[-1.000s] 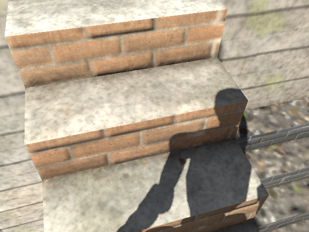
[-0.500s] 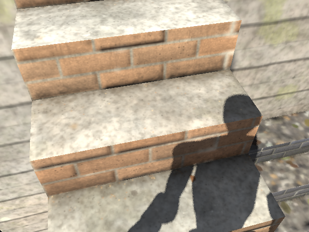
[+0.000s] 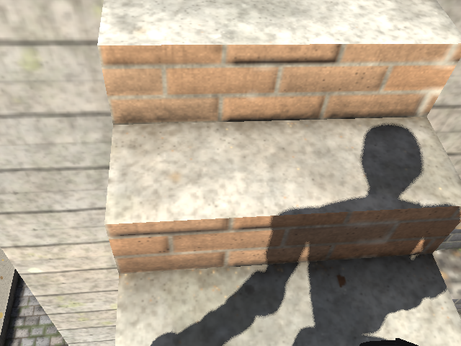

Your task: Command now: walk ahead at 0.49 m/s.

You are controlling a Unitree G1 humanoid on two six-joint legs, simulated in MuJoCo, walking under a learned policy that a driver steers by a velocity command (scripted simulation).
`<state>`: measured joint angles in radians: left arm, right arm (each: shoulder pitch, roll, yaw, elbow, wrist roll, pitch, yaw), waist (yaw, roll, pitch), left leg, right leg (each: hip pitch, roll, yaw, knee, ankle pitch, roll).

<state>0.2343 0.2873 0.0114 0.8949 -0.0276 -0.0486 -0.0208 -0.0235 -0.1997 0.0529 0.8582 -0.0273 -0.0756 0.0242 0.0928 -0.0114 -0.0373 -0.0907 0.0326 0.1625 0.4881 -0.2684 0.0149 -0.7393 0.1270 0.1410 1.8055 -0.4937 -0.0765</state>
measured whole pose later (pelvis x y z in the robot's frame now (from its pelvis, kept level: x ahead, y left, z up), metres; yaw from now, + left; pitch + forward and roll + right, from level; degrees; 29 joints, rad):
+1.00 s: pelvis +0.18 +0.01 +0.18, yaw -3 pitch +2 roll +0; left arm 0.27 0.25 0.00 0.97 -0.02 0.01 0.01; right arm 0.34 -0.23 0.03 1.09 -0.01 -0.08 0.07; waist 0.01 0.01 -0.07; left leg -0.20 0.01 0.08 0.66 -0.39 0.07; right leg -0.19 0.04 0.09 0.55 -0.39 -0.05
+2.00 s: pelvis +0.35 -0.04 +0.35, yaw -1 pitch +1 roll -1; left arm 0.52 0.11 -0.07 1.10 0.03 -0.04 -0.06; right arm 0.16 -0.21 0.03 0.93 0.01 -0.09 0.09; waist 0.04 0.09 -0.16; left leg -0.86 -0.04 -0.10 1.99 -0.20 0.09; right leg -0.37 0.02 -0.11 0.78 -0.43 -0.07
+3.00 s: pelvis +0.71 +0.00 +0.58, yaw -3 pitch +4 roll -4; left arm -0.08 0.07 -0.15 0.77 -0.04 -0.06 -0.07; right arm 0.58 -0.01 0.09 1.14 -0.03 -0.07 -0.04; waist -0.10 -0.02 -0.06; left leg -0.02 0.01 0.12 0.31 -0.37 0.08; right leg -1.23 -0.02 -0.07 1.73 -0.13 -0.05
